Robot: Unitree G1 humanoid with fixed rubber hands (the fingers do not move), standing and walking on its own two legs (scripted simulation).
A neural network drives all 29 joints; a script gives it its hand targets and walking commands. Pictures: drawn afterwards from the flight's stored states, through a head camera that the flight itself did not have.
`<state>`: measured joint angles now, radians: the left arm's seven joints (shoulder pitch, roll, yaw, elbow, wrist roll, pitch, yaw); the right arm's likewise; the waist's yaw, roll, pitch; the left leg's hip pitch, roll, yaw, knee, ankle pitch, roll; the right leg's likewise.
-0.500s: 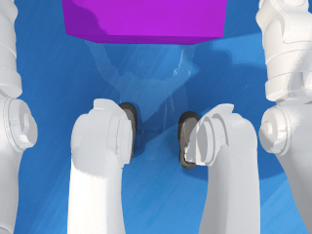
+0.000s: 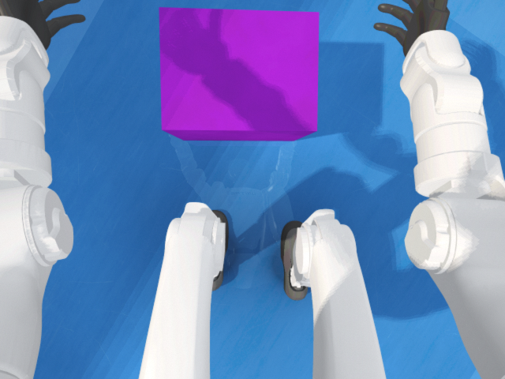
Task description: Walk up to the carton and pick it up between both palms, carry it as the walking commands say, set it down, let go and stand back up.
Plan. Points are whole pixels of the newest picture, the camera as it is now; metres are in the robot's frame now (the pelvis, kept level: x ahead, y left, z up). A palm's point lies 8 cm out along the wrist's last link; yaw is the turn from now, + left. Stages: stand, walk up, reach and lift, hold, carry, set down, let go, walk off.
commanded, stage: set down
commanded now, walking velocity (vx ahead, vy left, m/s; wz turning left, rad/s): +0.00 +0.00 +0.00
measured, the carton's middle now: (239, 87) +0.54 +0.06 -0.38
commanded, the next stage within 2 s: let go in 0.66 s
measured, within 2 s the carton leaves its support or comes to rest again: neither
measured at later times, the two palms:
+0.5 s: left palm out of the picture +0.51 +0.32 +0.06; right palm out of the picture +0.55 -0.16 +0.06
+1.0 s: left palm out of the picture +0.43 +0.30 +0.10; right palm out of the picture +0.46 -0.19 +0.10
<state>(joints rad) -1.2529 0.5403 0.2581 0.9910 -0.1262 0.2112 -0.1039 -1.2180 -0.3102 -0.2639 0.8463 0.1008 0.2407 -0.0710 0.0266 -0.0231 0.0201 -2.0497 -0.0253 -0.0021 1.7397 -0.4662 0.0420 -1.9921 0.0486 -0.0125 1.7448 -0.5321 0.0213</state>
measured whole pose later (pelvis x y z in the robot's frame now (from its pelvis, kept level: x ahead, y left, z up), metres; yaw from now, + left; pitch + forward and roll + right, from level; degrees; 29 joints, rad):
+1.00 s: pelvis +0.07 +0.01 +0.21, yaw +2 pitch +38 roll -1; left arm -0.56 0.36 0.24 0.67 -0.01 0.13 -0.14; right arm -0.51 -0.21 -0.20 0.52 -0.01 0.16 0.01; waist 0.02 -0.01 -0.07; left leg -1.24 -0.05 -0.01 0.85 -0.26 0.04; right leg -1.20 0.03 0.04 0.85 -0.31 0.02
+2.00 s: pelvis +0.11 +0.00 +0.28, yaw +1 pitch -4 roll +0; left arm 0.21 0.24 0.03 0.49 0.03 0.14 -0.02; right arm 0.19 -0.22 -0.03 0.55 -0.03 0.10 0.02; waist 0.00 -0.02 0.06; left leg -0.14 -0.04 -0.01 0.47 -0.26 0.03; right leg -0.11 0.02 0.06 0.47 -0.30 0.00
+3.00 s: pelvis +0.13 +0.00 +0.28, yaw +1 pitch -1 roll +0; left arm 0.17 0.39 -0.01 0.94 0.02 -0.01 0.02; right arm 0.11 -0.36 0.00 1.06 -0.02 0.00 -0.02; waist -0.01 -0.02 0.00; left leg -0.12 -0.02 -0.01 0.35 -0.21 0.02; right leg -0.08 0.03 0.07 0.34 -0.23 -0.01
